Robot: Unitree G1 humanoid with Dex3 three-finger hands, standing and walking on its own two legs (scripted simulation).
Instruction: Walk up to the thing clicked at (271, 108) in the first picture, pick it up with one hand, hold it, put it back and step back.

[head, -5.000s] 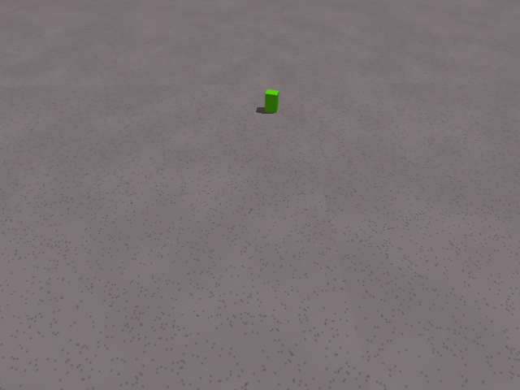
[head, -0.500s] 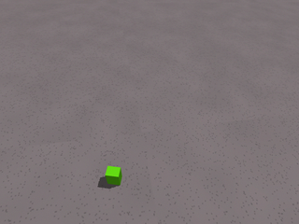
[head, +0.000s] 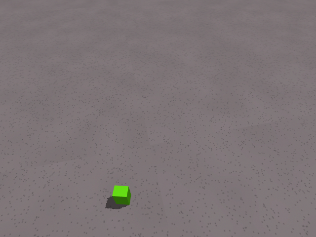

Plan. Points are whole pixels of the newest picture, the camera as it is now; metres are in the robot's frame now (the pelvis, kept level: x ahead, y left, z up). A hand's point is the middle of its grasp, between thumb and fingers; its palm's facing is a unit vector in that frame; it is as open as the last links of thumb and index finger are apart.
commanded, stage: walk up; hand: left
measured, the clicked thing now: (122, 195) +0.48 +0.23 -0.70
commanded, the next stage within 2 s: stand in 0.88 s
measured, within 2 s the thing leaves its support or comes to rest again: neither
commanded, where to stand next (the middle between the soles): +0.08 -0.02 m, yaw +1 degrees
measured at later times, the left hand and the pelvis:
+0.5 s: hand out of the picture +0.09 +0.25 -0.14, palm faces -0.01 -0.95 -0.31, open 7.4 cm; pelvis +0.01 +0.00 +0.02, yaw +0 degrees
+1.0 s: hand out of the picture +0.10 +0.25 -0.14, palm faces -0.01 -0.94 -0.33, open 7.4 cm; pelvis +0.02 +0.00 +0.02, yaw +1 degrees
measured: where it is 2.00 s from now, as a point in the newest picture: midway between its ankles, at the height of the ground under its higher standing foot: outside the picture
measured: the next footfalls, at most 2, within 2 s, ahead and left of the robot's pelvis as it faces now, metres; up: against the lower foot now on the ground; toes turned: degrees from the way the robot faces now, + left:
none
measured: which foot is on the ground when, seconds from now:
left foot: down 0.00-1.00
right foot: down 0.00-1.00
